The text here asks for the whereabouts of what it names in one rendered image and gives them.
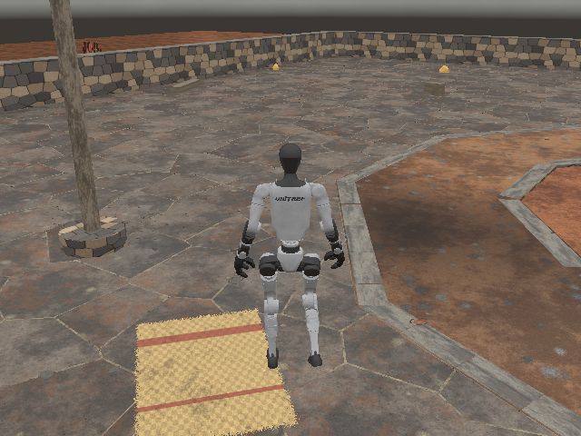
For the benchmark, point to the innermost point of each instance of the robot left hand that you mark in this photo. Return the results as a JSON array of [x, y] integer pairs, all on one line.
[[239, 263]]

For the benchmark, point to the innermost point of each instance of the robot left forearm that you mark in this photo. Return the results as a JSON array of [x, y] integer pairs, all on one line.
[[246, 242]]

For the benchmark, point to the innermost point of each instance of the left robot upper arm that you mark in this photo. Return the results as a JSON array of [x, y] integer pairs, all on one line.
[[262, 191]]

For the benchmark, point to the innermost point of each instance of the robot right forearm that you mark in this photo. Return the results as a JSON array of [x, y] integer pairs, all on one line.
[[334, 240]]

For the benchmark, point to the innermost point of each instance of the right robot upper arm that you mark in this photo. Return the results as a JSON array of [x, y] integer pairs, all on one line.
[[318, 191]]

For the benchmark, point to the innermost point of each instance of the humanoid robot head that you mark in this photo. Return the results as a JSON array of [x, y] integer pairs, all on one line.
[[290, 156]]

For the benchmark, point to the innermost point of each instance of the robot left thigh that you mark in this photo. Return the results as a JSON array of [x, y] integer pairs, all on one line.
[[269, 269]]

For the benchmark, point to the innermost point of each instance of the robot right hand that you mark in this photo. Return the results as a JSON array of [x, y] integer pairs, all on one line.
[[331, 255]]

